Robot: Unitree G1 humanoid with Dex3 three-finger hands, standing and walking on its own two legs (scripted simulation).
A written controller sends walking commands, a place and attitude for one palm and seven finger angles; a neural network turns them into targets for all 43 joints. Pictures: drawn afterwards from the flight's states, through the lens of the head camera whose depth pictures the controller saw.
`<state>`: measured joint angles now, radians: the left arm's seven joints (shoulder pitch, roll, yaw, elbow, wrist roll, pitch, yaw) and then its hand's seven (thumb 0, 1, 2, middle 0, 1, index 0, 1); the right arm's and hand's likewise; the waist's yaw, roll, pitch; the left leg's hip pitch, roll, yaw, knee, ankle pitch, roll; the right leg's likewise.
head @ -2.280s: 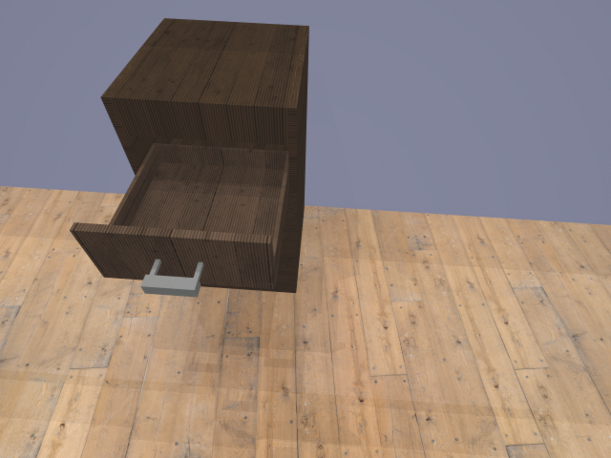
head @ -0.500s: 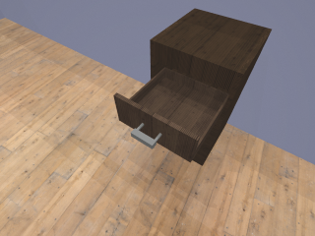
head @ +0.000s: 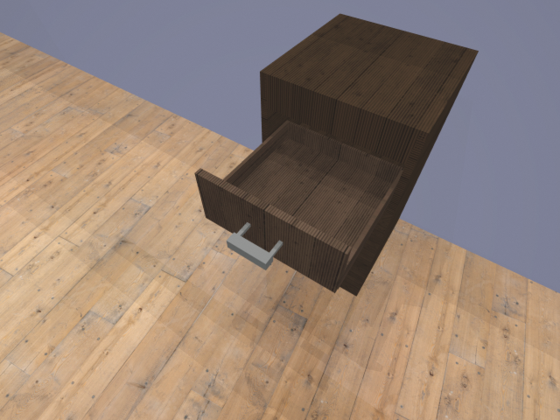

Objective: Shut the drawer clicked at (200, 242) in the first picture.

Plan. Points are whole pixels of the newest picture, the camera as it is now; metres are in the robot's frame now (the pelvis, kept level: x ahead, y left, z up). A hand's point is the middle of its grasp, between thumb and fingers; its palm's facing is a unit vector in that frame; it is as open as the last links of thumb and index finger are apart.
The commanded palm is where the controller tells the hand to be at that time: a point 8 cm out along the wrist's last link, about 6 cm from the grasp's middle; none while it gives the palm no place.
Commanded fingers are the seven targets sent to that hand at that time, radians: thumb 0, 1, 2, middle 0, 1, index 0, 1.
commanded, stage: turn to face it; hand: left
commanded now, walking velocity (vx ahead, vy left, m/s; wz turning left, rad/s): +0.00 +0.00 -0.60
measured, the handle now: (256, 243) +0.49 +0.09 -0.16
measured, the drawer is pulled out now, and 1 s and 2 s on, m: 0.30 0.30 0.30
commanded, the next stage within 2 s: come to a stop and stand still in 0.84 s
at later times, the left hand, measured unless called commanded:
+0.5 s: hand out of the picture +0.07 +0.14 -0.16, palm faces -0.18 -0.94 -0.29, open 7.4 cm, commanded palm none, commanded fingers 0.00 0.90 0.90 -0.20 -0.30 -0.20 -0.30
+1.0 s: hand (210, 380) +0.21 +0.14 -0.18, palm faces -0.38 -0.89 -0.23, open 7.4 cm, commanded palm none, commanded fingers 0.00 0.90 0.90 -0.20 -0.30 -0.20 -0.30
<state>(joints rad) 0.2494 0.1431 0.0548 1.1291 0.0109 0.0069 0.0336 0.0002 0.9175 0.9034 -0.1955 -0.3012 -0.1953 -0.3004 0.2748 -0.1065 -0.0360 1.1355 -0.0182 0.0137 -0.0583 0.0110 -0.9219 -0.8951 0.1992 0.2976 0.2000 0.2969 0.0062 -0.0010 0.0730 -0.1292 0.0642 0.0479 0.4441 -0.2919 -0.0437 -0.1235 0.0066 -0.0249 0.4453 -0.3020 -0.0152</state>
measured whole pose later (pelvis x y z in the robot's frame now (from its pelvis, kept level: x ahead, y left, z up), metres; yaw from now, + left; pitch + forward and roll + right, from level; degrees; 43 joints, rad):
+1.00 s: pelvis +0.05 -0.02 +0.00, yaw -27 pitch +1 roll -1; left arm 0.17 0.24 0.10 0.95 0.02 0.04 0.02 0.00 0.91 0.90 -0.20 -0.30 -0.19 -0.30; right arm 0.17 -0.16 -0.02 0.93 -0.03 0.00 -0.06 0.00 -0.91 -0.90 0.20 0.30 0.20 0.30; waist 0.02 -0.05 0.13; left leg -0.24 0.02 0.02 0.49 -0.26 0.01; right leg -0.40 0.06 0.06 1.01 -0.51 0.02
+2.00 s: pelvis +0.04 -0.13 +0.00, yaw -28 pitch -2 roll +0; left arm 0.32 0.11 0.02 1.17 0.01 -0.01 0.04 0.00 0.91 0.90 -0.20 -0.30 -0.19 -0.30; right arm 0.25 -0.13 -0.01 1.14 -0.02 0.01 -0.06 0.00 -0.92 -0.90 0.20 0.30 0.20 0.30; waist 0.00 -0.01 0.06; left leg -0.13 0.08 0.03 0.40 -0.23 -0.07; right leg -0.04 0.04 -0.08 0.37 -0.31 -0.07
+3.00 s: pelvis +0.04 -0.07 -0.01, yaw -29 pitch +0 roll +0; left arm 0.38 0.13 0.00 1.10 0.02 0.00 0.04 0.00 0.91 0.90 -0.20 -0.30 -0.20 -0.30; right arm 0.31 -0.16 0.00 1.07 -0.02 0.01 -0.02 0.00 -0.91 -0.90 0.20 0.30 0.20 0.30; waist 0.02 0.00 0.02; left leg -0.28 -0.04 0.06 0.53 -0.25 0.05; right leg -0.20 -0.03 -0.03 0.55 -0.35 0.01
